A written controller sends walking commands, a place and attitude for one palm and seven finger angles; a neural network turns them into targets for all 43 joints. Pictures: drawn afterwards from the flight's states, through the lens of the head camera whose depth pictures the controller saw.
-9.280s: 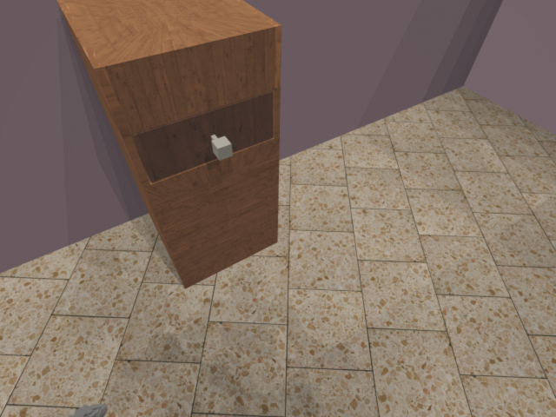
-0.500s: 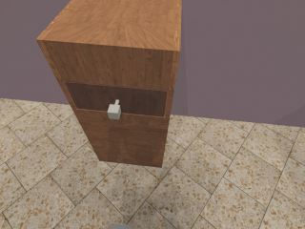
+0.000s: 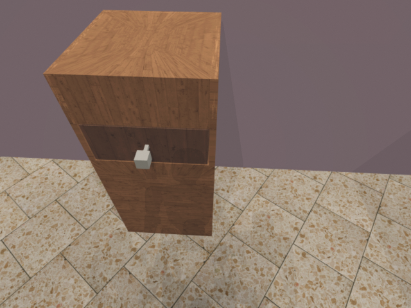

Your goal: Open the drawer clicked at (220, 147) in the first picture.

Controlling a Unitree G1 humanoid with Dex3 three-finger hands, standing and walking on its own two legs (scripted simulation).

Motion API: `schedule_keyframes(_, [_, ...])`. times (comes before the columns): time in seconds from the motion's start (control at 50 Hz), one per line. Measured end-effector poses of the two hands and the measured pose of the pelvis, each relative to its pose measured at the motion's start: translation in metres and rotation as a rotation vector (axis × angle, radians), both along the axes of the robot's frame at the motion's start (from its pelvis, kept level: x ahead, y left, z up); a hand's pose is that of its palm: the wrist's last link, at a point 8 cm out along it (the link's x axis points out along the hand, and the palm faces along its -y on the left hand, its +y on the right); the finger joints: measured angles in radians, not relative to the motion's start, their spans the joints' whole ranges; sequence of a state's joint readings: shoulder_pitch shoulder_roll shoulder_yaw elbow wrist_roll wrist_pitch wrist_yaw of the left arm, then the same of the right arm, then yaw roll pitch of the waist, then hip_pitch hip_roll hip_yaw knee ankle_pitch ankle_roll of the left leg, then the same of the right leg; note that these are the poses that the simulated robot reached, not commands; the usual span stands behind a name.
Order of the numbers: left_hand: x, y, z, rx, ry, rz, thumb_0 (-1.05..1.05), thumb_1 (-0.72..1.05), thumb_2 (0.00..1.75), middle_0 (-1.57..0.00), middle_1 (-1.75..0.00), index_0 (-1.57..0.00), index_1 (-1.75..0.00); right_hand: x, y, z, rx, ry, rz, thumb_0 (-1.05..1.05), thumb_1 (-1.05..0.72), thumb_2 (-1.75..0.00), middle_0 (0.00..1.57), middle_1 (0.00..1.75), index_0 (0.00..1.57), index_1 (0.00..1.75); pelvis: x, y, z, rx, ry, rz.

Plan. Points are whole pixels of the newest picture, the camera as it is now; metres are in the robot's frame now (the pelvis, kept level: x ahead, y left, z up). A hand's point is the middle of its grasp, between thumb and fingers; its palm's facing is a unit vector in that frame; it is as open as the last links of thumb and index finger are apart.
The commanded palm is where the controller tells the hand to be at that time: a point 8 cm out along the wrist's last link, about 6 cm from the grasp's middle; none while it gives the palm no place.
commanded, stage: come to a stop and stand still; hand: left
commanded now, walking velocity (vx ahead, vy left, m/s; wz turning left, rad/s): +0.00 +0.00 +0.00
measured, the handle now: (144, 154) +0.56 +0.21 -0.10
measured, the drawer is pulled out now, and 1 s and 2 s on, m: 0.00 0.00 0.00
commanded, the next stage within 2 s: look again from close up in 1.14 s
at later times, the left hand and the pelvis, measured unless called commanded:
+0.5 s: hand out of the picture -0.01 +0.10 -0.18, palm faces +0.07 -0.99 -0.13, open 7.4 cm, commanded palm none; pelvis +0.02 -0.04 +0.00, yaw +1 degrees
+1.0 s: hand out of the picture +0.04 +0.15 -0.18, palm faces +0.06 -0.98 -0.20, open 7.4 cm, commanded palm none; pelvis +0.05 -0.03 +0.00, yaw +0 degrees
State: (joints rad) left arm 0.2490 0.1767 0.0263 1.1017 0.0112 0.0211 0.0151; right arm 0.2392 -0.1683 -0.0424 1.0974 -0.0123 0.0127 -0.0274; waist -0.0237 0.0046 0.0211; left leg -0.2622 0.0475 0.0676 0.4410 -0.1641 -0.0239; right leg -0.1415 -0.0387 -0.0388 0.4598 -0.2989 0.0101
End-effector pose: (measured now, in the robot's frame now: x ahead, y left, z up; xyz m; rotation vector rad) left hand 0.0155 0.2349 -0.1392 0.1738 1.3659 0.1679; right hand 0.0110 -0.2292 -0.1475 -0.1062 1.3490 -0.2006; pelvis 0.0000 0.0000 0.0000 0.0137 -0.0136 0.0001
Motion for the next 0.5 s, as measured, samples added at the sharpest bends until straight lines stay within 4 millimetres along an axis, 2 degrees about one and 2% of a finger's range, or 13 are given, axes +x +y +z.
schedule_keyframes(0.14, [-0.013,-0.038,0.002,-0.017,0.005,0.013,0.01,0.92,0.9,-0.2,-0.3,-0.2,-0.29,-0.045,-0.011,-0.006,0.042,0.116,-0.007,0.0,-0.91,-0.9,0.2,0.3,0.2,0.3,0.002,-0.023,0.002,-0.012,-0.015,0.007])
schedule_keyframes(0.26, [-0.025,-0.061,-0.004,-0.053,0.049,0.037,0.01,0.92,0.9,-0.2,-0.3,-0.2,-0.29,-0.063,-0.012,-0.005,0.056,0.182,-0.017,0.0,-0.91,-0.9,0.2,0.3,0.2,0.3,0.006,-0.034,0.001,-0.015,-0.017,0.012])
schedule_keyframes(0.38, [-0.03,-0.078,-0.007,-0.087,0.085,0.06,0.01,0.91,0.9,-0.2,-0.3,-0.2,-0.29,-0.056,-0.009,-0.003,0.059,0.202,-0.011,0.0,-0.91,-0.9,0.2,0.3,0.2,0.3,0.015,-0.038,0.001,-0.014,-0.008,0.016])
schedule_keyframes(0.5, [-0.026,-0.082,-0.008,-0.095,0.101,0.076,0.01,0.91,0.9,-0.2,-0.3,-0.2,-0.29,-0.028,-0.007,-0.004,0.055,0.164,0.003,0.0,-0.91,-0.9,0.2,0.3,0.2,0.3,0.025,-0.037,0.0,-0.01,-0.002,0.015])
